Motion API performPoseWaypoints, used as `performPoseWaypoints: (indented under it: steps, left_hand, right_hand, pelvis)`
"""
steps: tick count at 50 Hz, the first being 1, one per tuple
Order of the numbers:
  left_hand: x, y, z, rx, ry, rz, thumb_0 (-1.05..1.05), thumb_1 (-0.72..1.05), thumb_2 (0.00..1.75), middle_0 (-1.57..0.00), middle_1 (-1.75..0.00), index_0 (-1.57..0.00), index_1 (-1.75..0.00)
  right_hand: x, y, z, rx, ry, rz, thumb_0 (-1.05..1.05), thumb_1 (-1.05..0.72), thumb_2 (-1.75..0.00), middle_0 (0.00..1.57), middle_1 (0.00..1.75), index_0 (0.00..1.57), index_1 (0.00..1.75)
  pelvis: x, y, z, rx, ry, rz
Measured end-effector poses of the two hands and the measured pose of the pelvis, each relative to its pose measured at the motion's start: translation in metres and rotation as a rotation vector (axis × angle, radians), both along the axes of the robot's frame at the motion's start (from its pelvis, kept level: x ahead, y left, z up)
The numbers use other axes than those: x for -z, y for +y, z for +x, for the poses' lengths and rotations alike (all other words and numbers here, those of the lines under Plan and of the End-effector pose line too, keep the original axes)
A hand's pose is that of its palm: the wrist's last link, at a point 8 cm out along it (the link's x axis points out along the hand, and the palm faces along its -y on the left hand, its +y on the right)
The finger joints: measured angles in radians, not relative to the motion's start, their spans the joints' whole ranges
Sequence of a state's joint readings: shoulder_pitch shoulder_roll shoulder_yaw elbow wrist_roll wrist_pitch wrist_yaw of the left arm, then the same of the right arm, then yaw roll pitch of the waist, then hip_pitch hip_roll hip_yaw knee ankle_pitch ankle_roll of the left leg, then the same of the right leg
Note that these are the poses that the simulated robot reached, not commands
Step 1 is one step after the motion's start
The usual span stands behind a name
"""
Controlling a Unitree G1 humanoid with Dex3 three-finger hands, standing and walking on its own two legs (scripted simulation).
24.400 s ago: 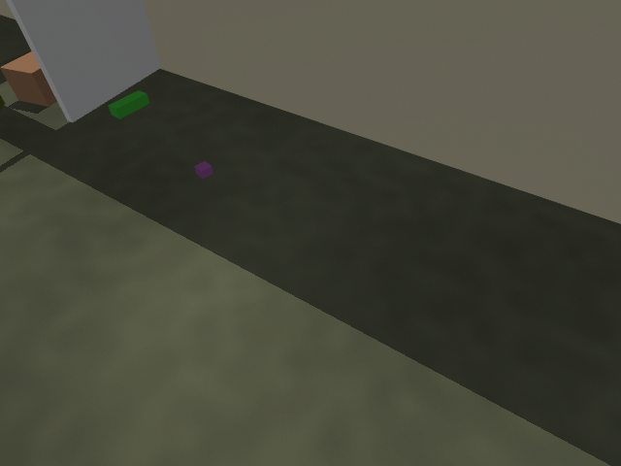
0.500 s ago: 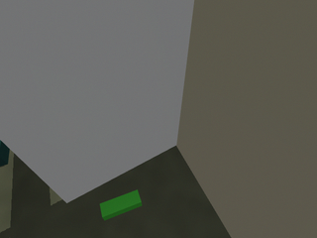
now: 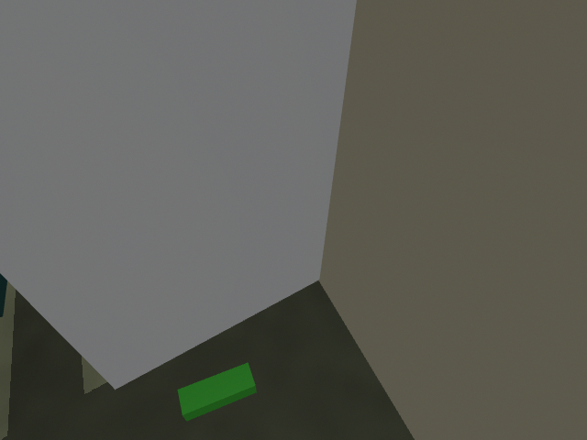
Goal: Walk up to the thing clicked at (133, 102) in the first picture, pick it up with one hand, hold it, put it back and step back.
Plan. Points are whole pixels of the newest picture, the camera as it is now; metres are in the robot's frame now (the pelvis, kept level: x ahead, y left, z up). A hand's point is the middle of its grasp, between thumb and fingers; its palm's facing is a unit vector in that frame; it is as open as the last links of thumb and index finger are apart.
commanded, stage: walk up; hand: left
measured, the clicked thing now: (218, 391) +0.45 +0.23 -0.75
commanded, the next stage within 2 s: stand in 0.42 s
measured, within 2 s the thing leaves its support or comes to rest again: neither
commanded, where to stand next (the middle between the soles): +0.06 -0.01 m, yaw +0 degrees
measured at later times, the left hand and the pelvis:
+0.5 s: hand out of the picture +0.07 +0.26 -0.16, palm faces -0.01 -0.94 -0.34, open 7.3 cm; pelvis +0.00 +0.00 +0.00, yaw +0 degrees
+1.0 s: hand out of the picture +0.07 +0.26 -0.16, palm faces -0.02 -0.94 -0.34, open 7.3 cm; pelvis +0.00 +0.00 +0.00, yaw +0 degrees
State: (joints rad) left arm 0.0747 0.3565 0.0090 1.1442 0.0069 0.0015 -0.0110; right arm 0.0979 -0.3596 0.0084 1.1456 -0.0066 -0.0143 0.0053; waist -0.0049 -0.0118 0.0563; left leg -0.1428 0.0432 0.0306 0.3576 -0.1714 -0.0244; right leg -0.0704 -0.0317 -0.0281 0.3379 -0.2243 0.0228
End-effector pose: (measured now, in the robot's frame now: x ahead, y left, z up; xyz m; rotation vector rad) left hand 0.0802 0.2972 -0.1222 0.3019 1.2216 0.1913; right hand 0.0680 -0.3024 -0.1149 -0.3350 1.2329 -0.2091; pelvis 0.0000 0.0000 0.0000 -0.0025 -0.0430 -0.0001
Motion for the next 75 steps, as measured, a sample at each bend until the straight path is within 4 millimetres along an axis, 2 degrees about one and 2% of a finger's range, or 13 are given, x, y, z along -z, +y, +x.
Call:
performPoseWaypoints:
  steps: [14,32,55,75]
  left_hand:
    - [-0.001,0.004,-0.019,-0.024,0.04,0.007,0.0,0.91,0.9,-0.2,-0.3,-0.21,-0.3]
    - [-0.003,0.002,-0.013,-0.01,0.019,0.014,0.0,0.91,0.9,-0.21,-0.3,-0.21,-0.3]
    - [-0.003,0.007,-0.022,-0.005,0.033,0.018,0.0,0.91,0.9,-0.21,-0.3,-0.21,-0.3]
    - [-0.001,0.008,-0.023,-0.004,0.031,0.013,0.0,0.91,0.9,-0.21,-0.3,-0.21,-0.3]
  right_hand:
    - [0.005,0.009,-0.001,-0.001,0.005,0.022,0.0,-0.9,-0.9,0.21,0.3,0.2,0.3]
    - [0.002,0.008,0.011,-0.015,-0.016,0.019,0.0,-0.9,-0.9,0.21,0.3,0.2,0.3]
    - [0.004,0.011,-0.006,-0.008,0.017,0.024,0.0,-0.9,-0.9,0.21,0.3,0.2,0.3]
    - [0.002,0.012,-0.001,-0.011,0.003,0.019,0.0,-0.9,-0.9,0.21,0.3,0.2,0.3]
  pelvis:
    - [-0.001,0.002,0.0,-0.003,0.003,0.002]
    - [-0.002,0.002,-0.001,0.0,0.006,-0.001]
    - [-0.002,0.005,-0.004,-0.001,0.007,0.001]
    - [-0.002,0.006,-0.004,-0.003,0.007,-0.001]
